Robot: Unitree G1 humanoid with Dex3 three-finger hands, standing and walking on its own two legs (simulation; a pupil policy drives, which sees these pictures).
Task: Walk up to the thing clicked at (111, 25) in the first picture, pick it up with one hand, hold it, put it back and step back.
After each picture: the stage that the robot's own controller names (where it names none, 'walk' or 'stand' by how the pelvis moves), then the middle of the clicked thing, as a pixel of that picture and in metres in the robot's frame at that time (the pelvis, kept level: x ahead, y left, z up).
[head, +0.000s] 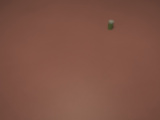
stand; (110, 24) +1.74 -0.34 -0.72
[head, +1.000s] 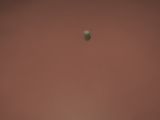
walk; (86, 35) +1.62 +0.10 -0.69
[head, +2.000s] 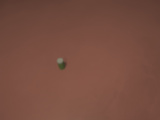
walk; (61, 64) +1.03 +0.37 -0.71
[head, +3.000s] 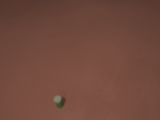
walk; (58, 102) +0.63 +0.33 -0.72
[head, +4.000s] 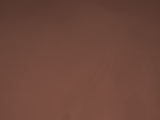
walk; out of the picture +0.42 +0.25 -0.72
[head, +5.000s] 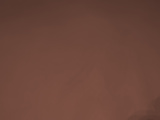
stand; out of the picture +0.35 +0.24 -0.72
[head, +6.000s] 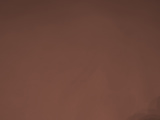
stand; out of the picture +0.34 +0.24 -0.72
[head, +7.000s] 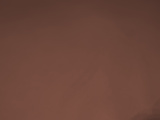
stand; out of the picture +0.33 +0.24 -0.72
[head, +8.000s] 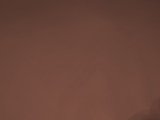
stand; out of the picture +0.33 +0.24 -0.72
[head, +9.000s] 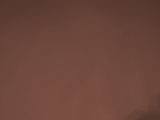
go down; out of the picture +0.32 +0.24 -0.72
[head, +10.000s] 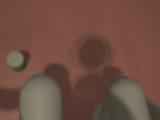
go down; (17, 62) +0.40 +0.28 -0.30
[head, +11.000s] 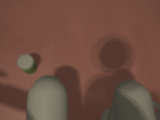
approach; (28, 64) +0.39 +0.28 -0.30
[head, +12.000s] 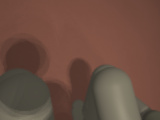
close in; out of the picture +0.37 +0.30 -0.21
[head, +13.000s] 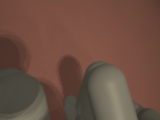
close; out of the picture +0.37 +0.31 -0.22
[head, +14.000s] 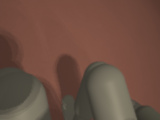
lift; out of the picture +0.36 +0.31 -0.22
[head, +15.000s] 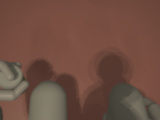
lift; (13, 81) +0.30 +0.26 -0.07
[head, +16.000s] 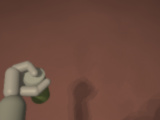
hold; (37, 86) +0.33 +0.17 +0.04
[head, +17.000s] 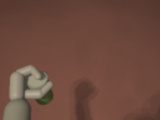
hold; (41, 88) +0.33 +0.17 +0.01
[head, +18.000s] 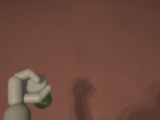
hold; (39, 92) +0.32 +0.17 -0.02
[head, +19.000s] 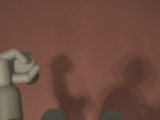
crouch; (27, 70) +0.39 +0.21 -0.06
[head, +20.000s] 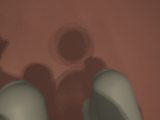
lower; out of the picture +0.43 +0.30 -0.16
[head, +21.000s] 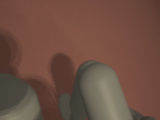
lower; out of the picture +0.40 +0.32 -0.22
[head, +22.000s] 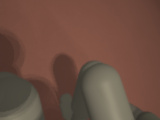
lower; out of the picture +0.39 +0.32 -0.22
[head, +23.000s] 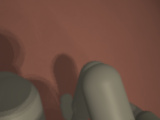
lower; out of the picture +0.39 +0.32 -0.22
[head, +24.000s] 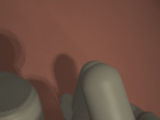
loosen; out of the picture +0.39 +0.32 -0.22
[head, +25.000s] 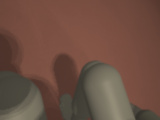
withdraw; out of the picture +0.38 +0.30 -0.22
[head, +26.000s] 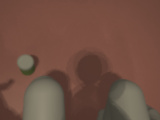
walk; (26, 65) +0.41 +0.26 -0.29
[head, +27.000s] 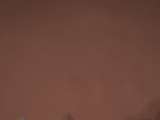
stand; out of the picture +0.35 +0.21 -0.65
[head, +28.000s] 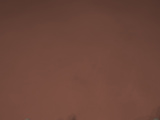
stand; out of the picture +0.37 +0.22 -0.66
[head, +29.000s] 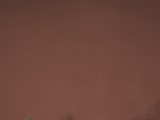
stand; out of the picture +0.37 +0.22 -0.67
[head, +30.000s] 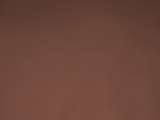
walk; out of the picture +0.38 +0.21 -0.72
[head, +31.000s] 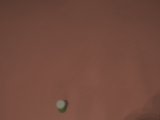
walk; (61, 106) +0.48 +0.22 -0.71
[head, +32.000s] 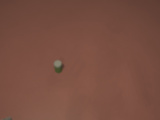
walk; (58, 66) +0.78 +0.20 -0.69
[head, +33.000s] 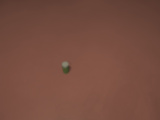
stand; (65, 67) +1.00 +0.23 -0.70
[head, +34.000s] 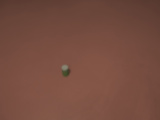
stand; (65, 70) +0.98 +0.23 -0.73
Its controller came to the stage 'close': yes
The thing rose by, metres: 0.70
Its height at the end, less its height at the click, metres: +0.00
